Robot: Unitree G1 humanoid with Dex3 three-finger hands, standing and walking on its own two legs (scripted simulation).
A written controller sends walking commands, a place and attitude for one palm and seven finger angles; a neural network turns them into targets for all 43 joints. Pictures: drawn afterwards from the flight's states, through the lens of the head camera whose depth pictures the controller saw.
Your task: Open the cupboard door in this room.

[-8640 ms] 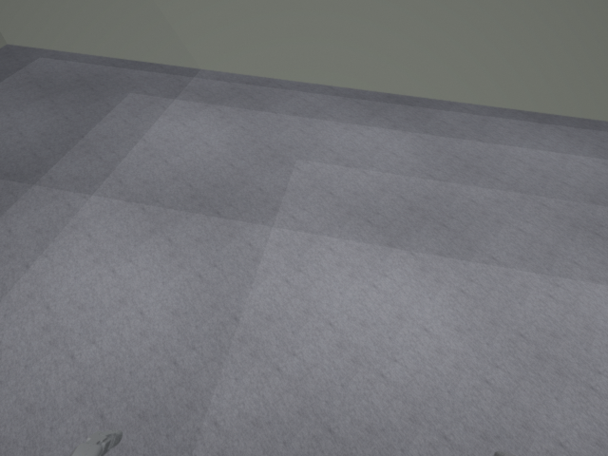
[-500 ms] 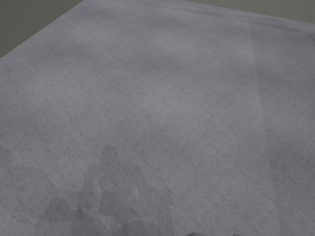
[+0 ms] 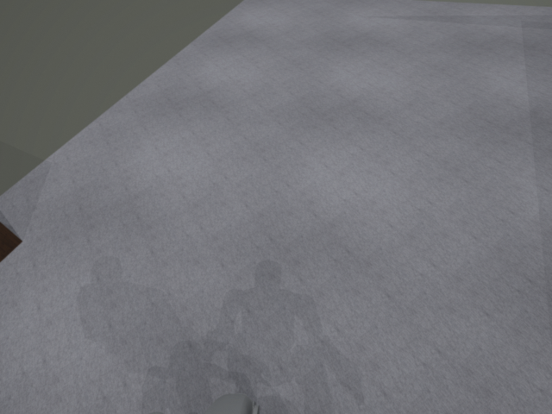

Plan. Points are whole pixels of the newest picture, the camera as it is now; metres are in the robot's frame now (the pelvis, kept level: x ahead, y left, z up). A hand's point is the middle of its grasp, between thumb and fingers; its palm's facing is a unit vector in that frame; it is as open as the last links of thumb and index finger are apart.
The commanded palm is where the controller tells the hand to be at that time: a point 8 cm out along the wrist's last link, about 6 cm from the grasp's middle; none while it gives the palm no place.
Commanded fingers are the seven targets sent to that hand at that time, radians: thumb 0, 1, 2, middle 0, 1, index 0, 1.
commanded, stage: turn or walk to find it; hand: left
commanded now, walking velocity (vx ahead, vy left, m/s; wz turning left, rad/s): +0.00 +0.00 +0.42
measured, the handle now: out of the picture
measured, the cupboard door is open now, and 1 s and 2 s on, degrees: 0 0 0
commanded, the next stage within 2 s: stand and wait in 1.08 s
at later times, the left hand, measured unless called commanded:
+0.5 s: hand out of the picture -0.05 +0.27 -0.18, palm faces +0.28 -0.93 -0.24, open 7.4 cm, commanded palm none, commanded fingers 0.00 0.90 0.90 -0.20 -0.30 -0.20 -0.30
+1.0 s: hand out of the picture -0.05 +0.19 -0.15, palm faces +0.42 -0.86 -0.28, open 7.4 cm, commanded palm none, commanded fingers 0.00 0.90 0.90 -0.20 -0.30 -0.20 -0.30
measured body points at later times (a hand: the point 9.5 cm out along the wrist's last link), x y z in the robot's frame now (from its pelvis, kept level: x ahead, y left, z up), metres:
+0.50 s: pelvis -0.03 +0.05 +0.00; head -0.01 +0.08 +0.45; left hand -0.07 +0.32 -0.16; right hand +0.12 -0.17 -0.13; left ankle -0.06 +0.14 -0.74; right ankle -0.02 -0.10 -0.67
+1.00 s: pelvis -0.05 -0.02 +0.00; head -0.02 -0.04 +0.45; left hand -0.08 +0.24 -0.12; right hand +0.07 -0.25 -0.17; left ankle -0.13 +0.12 -0.65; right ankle -0.01 -0.10 -0.74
